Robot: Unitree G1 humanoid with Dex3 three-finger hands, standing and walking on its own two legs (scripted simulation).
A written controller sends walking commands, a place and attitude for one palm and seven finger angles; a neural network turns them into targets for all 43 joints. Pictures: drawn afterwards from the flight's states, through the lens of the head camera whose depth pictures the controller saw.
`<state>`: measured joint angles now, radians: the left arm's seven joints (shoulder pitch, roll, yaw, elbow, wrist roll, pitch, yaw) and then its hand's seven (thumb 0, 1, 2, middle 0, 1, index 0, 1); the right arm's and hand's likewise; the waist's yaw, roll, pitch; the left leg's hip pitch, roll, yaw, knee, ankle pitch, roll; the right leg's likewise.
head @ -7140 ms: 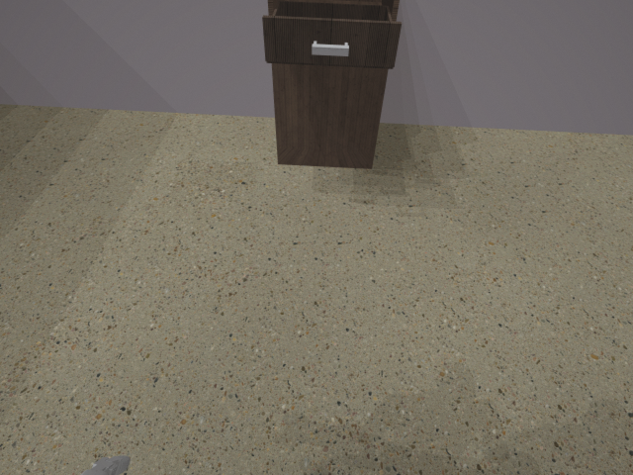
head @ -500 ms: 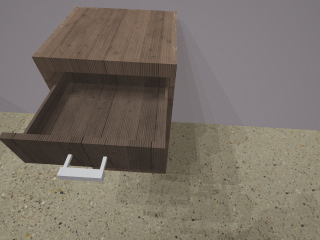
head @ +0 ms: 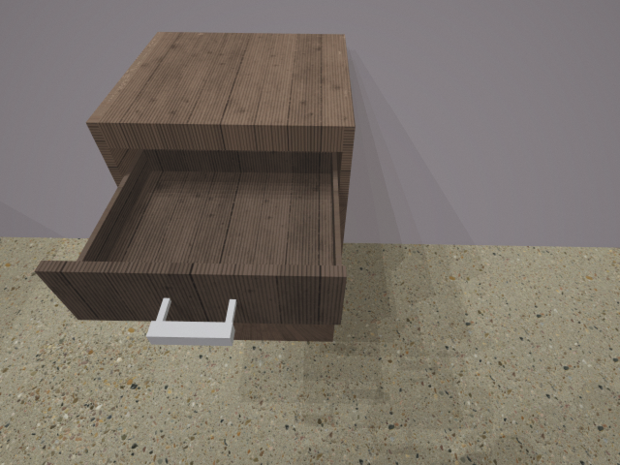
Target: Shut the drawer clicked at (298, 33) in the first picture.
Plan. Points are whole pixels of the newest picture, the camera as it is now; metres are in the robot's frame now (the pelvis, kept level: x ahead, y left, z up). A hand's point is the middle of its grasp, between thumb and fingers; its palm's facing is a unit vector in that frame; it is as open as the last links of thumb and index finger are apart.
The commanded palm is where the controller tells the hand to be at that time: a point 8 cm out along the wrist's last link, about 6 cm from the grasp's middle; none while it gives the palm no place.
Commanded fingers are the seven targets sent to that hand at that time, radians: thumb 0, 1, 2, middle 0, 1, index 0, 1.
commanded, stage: look again from close up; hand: left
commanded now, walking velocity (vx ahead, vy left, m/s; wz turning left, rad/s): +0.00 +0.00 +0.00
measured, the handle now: (195, 319) +0.33 +0.20 -0.03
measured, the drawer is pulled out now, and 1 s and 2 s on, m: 0.30 0.28 0.28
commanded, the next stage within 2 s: raise the hand and make a fist in 0.20 s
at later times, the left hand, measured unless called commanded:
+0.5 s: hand (176, 412) +0.19 +0.18 -0.02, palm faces +0.22 -0.96 -0.15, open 7.0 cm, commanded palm +0.10 +0.22 -0.05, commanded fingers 0.00 0.90 0.90 -0.42 -0.54 -0.42 -0.54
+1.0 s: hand (208, 451) +0.15 +0.13 -0.01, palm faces -0.07 -1.00 -0.04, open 4.5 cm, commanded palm +0.11 +0.21 +0.00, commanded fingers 0.00 0.90 0.90 -0.92 -1.08 -0.92 -1.08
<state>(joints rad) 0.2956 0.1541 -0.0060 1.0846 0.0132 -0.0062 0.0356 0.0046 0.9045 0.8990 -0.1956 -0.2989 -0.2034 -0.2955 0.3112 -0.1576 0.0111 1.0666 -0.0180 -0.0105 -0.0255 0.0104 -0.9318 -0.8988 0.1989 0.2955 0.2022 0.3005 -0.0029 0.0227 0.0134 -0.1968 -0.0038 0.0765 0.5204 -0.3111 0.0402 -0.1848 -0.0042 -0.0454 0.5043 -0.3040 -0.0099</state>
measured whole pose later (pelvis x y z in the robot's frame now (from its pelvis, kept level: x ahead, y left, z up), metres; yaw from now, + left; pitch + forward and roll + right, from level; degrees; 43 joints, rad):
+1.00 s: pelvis -0.04 -0.05 -0.07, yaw +3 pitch +10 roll +0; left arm 0.43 0.24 0.14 -0.05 -0.29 -0.29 -0.37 0.02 0.89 0.90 -0.73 -0.87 -0.73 -0.87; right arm 0.20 -0.17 0.05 0.56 0.05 -0.22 -0.06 0.01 -0.90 -0.90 0.20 0.30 0.21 0.30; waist 0.01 0.04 -0.12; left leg -0.77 0.04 -0.02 1.06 -0.47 -0.02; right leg -0.73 0.01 -0.14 1.05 -0.50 -0.08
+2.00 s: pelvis -0.02 +0.00 -0.04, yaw +2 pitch +6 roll -1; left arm 0.77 0.17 -0.05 -0.51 -0.15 -0.19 -0.11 0.02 0.90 0.90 -1.39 -1.60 -1.40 -1.60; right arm 0.28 -0.21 0.03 0.46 0.04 -0.18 -0.01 0.01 -0.90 -0.90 0.20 0.30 0.21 0.30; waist 0.02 0.04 -0.12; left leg -0.57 0.00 0.04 0.92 -0.47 0.04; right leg -0.53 -0.02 -0.09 0.89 -0.47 -0.01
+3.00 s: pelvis -0.02 -0.02 -0.06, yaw +3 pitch +12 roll -1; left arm 0.45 0.18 0.07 -0.09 -0.22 -0.40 -0.19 0.02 0.90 0.90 -1.40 -1.60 -1.40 -1.60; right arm 0.23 -0.23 0.01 0.54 0.02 -0.21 -0.03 0.01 -0.90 -0.90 0.20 0.30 0.21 0.30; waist -0.01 0.03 -0.12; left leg -0.75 0.02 0.01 1.02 -0.49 0.02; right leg -0.71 -0.01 -0.10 1.00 -0.50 -0.04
